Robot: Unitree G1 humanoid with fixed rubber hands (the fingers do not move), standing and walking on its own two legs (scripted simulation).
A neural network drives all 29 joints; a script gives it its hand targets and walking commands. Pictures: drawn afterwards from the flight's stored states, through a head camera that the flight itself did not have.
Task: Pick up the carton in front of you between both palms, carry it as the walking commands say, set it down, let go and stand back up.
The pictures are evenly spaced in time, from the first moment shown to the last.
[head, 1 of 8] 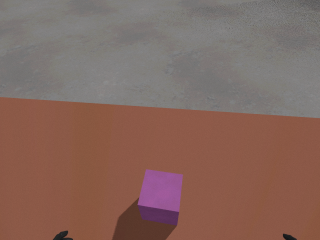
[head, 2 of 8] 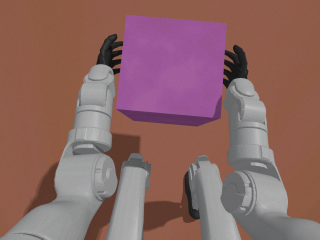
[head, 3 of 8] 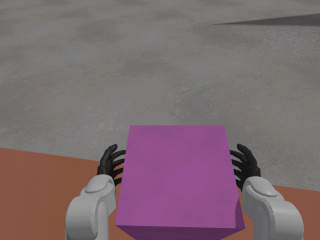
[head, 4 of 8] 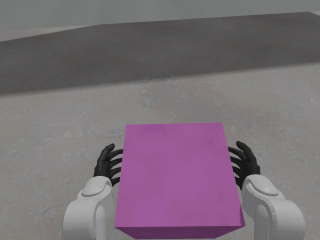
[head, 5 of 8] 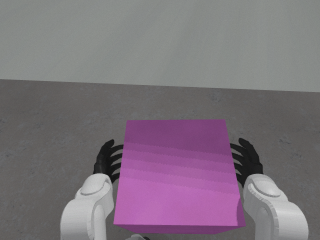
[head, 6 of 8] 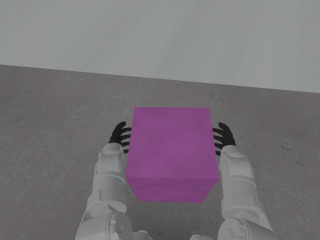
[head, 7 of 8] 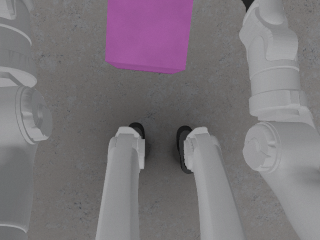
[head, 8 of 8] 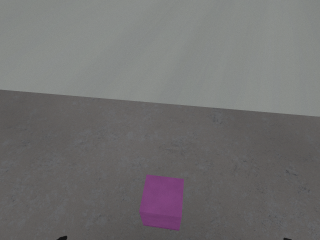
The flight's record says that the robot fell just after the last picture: no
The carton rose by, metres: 0.68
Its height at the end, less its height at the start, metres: -0.12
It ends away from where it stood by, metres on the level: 5.62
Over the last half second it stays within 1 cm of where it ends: yes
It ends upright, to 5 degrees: yes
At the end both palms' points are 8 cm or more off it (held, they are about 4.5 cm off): yes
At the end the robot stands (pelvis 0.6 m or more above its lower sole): yes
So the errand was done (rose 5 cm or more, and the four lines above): yes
